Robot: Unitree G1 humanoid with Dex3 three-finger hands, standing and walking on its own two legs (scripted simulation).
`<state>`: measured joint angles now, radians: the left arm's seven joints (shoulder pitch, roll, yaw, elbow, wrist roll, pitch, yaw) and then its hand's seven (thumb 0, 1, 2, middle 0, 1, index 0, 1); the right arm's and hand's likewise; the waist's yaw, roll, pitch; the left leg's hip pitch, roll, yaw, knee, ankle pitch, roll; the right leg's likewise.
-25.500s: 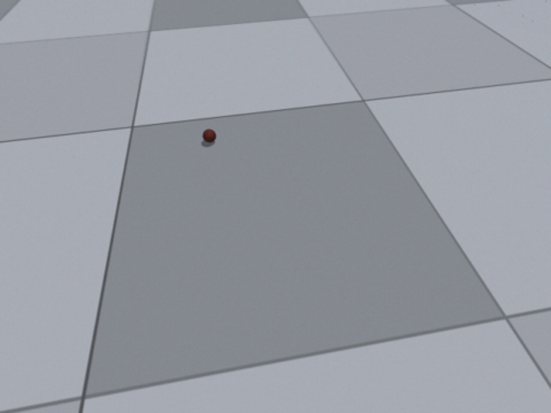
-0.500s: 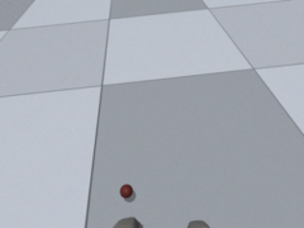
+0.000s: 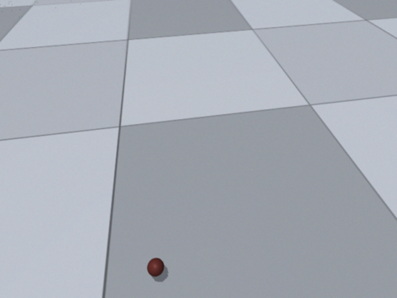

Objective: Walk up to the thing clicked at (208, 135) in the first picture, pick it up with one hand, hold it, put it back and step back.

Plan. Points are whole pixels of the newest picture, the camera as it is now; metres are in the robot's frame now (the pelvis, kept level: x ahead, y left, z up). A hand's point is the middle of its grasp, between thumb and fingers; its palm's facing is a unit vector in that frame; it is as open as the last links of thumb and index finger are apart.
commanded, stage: stand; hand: left
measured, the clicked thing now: (155, 267) +0.38 +0.22 -0.74
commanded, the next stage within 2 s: none
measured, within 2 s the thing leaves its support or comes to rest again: neither
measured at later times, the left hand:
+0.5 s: hand out of the picture +0.10 +0.25 -0.15, palm faces -0.04 -0.94 -0.33, open 7.4 cm
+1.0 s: hand out of the picture +0.12 +0.25 -0.15, palm faces -0.03 -0.94 -0.33, open 7.4 cm
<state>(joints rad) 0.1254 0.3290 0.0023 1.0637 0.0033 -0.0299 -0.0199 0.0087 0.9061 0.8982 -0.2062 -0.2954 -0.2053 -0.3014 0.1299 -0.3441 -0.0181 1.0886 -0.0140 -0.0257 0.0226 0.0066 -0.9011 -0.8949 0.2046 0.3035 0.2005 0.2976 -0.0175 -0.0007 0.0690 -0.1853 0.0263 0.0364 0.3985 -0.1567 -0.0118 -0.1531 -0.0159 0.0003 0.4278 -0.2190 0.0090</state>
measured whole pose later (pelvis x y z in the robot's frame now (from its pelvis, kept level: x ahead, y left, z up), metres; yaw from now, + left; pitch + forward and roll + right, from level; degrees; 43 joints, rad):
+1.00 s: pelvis +0.03 +0.00 +0.01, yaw +0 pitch -1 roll +0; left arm 0.08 0.34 0.01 1.14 0.01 -0.01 -0.01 0.01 0.91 0.90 -0.20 -0.29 -0.20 -0.30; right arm 0.05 -0.34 0.00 1.16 -0.01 -0.01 0.01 0.01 -0.90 -0.89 0.20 0.30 0.20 0.30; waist -0.01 0.00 0.06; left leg -0.14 0.03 0.03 0.31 -0.16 -0.01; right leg -0.09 -0.01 0.00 0.31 -0.20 0.01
